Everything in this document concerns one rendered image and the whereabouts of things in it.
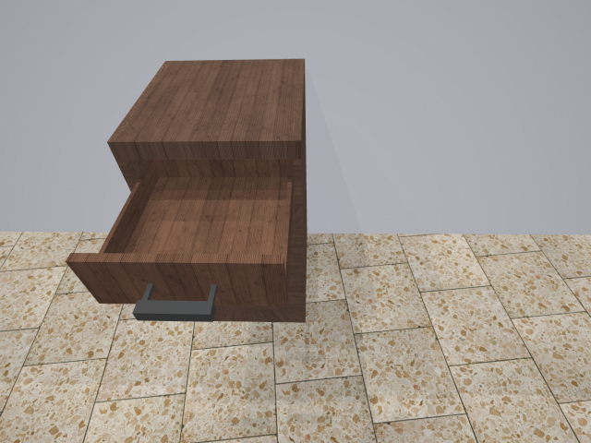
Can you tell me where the cabinet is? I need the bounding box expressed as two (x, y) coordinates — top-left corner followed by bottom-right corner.
(107, 59), (308, 323)

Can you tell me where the drawer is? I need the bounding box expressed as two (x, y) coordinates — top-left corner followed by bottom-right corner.
(66, 159), (294, 306)

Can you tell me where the handle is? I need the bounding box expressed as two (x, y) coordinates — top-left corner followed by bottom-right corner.
(132, 283), (218, 322)

